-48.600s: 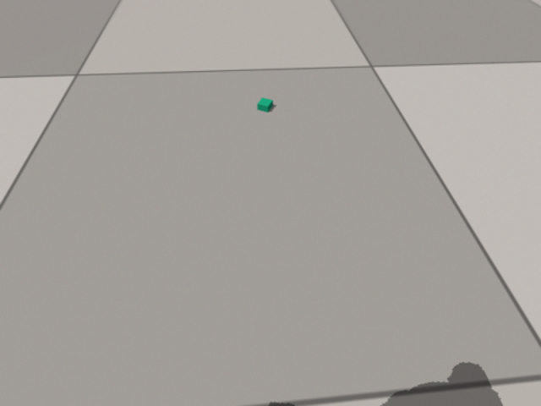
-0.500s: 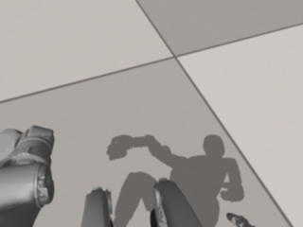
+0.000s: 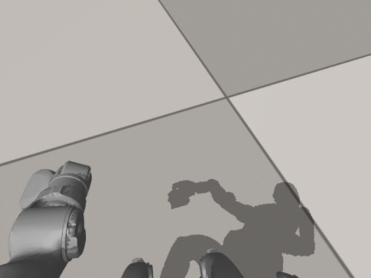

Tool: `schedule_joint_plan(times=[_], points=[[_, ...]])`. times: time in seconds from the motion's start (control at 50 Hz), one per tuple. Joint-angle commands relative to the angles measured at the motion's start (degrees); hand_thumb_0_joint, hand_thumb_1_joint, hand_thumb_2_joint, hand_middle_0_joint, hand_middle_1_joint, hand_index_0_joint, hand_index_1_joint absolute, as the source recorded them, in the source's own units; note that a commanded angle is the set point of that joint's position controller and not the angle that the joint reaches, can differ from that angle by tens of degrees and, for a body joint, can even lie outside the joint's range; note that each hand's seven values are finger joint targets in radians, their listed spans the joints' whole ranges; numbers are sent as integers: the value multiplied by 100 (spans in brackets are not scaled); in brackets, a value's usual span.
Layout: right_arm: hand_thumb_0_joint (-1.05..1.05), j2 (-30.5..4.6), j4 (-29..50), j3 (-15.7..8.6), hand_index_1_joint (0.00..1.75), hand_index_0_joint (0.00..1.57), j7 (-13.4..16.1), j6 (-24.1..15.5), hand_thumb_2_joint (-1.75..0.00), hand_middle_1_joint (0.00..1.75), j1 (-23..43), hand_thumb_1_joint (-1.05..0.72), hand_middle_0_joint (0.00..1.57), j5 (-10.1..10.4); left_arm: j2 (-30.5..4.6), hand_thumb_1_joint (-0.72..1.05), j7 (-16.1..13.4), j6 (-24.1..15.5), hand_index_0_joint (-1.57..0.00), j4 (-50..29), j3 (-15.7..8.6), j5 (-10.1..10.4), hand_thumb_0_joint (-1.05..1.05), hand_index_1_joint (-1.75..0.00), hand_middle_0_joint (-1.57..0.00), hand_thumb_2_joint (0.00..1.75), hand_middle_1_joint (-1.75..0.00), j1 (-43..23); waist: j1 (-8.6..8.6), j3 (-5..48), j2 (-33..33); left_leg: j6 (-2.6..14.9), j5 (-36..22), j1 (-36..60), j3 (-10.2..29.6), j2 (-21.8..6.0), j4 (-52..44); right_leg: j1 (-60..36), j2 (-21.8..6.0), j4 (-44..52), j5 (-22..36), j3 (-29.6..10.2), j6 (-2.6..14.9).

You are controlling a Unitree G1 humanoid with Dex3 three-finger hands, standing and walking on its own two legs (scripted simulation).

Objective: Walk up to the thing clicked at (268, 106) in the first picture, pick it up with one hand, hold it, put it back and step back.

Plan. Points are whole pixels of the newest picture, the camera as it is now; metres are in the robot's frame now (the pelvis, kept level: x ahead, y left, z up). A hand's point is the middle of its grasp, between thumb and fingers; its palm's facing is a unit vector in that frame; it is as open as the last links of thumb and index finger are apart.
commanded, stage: lift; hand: left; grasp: from above
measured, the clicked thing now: (62, 209) +0.33 +0.27 -0.09
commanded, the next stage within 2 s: hold in 0.18 s
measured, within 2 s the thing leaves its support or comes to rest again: neither
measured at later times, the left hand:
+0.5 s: hand (54, 182) +0.36 +0.26 -0.01, palm faces -0.08 -0.47 -0.88, open 8.9 cm
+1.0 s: hand (60, 169) +0.38 +0.24 +0.02, palm faces -0.03 -0.46 -0.89, open 8.9 cm
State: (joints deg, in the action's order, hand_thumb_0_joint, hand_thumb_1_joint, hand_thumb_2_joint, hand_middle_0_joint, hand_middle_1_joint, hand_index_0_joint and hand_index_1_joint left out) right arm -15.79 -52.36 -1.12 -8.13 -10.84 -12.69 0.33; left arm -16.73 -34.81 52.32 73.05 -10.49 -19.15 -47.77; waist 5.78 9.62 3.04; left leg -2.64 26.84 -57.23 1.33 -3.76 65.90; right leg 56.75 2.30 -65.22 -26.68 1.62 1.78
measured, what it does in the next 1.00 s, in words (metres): rises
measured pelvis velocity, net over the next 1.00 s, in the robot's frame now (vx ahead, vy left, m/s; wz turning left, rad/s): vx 0.05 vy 0.00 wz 0.00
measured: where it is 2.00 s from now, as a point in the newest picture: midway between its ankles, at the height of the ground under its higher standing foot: outside the picture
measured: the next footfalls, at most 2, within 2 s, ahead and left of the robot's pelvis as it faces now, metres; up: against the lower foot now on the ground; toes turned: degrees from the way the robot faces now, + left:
none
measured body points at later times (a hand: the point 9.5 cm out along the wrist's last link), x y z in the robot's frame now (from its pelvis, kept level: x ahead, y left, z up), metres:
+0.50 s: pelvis +0.03 +0.01 +0.04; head +0.09 +0.00 +0.49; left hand +0.37 +0.28 +0.05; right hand +0.12 -0.26 -0.09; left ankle +0.04 +0.15 -0.64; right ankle +0.04 -0.10 -0.64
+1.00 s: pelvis +0.05 +0.00 +0.05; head +0.10 -0.01 +0.50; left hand +0.38 +0.26 +0.07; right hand +0.16 -0.26 -0.08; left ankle +0.04 +0.15 -0.64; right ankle +0.04 -0.10 -0.64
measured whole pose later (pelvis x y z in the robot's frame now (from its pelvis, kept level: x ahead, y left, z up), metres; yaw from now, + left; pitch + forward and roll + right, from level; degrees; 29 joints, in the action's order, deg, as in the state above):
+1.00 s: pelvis +0.05 +0.00 +0.05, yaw +0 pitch +13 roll +0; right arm -16.8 -48.9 -2.9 -11.2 -4.5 -10.2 -1.3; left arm -10.5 -40.2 57.4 67.5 -11.1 -18.0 -45.0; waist 3.8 8.9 2.6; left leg -2.4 24.0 -36.7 -0.5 -3.1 48.0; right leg 37.0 1.8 -48.5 -24.3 0.1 1.5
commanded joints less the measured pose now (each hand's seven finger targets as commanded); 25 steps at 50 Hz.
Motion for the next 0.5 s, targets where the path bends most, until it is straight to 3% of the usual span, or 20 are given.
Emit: schedule_joint_plan(times=[0.0,0.06,0.14,0.22,0.28,0.4,0.48], points=[[0,-1001,469,-272,30,20,35,-186,-89,30,-162,-88,20,25,-1310,75,-282,44,-107,-1133,198,-188,0,-55,-110,77,-51,-2346,39,2194,18,125,-956,1537,-264,295,-1012,-1764,90,1597,898,-227,-266],[0,-1008,445,-283,30,20,3,-186,-89,30,-92,-88,20,25,-1320,75,-296,98,-107,-1200,246,-313,0,-54,-110,74,-50,-2217,39,2109,21,100,-931,1816,-209,266,-1294,-1876,100,1705,884,-173,-261],[0,-1026,527,-307,30,20,-43,-172,-89,30,8,-88,20,29,-1047,78,-335,169,-108,-1066,373,-411,0,-56,-112,74,-52,-2018,-12,1772,26,82,-1024,2132,-186,258,-1599,-1960,98,1866,1096,-86,-229],[0,-1052,541,-303,30,20,-79,-141,-89,30,-2,-88,20,6,-738,75,-397,192,-105,-979,400,-226,0,-60,-109,77,-56,-2050,-39,1708,64,62,-1190,2337,-181,246,-1716,-2087,103,1904,1295,-35,-190],[0,-1079,497,-317,30,20,-80,-79,-90,30,-41,-89,20,-14,-838,73,-421,190,-105,-1220,236,-124,0,-56,-108,71,-52,-2201,-37,1743,52,54,-1365,2571,-198,251,-1815,-2240,112,1951,1511,-6,-180],[0,-1041,566,-310,30,20,-120,14,-90,30,43,-89,20,-21,-671,79,-412,277,-107,-1031,371,-360,0,-59,-111,73,-55,-2211,-78,1661,54,49,-1627,2607,-265,281,-1899,-2389,94,2001,1861,-23,-196],[0,-1029,639,-355,30,20,-159,57,-90,30,79,-89,20,-69,-552,78,-521,250,-106,-1159,325,-321,0,-61,-109,74,-58,-2206,-61,1890,-156,63,-1837,2668,-323,315,-1878,-2627,93,2005,2265,-42,-218]])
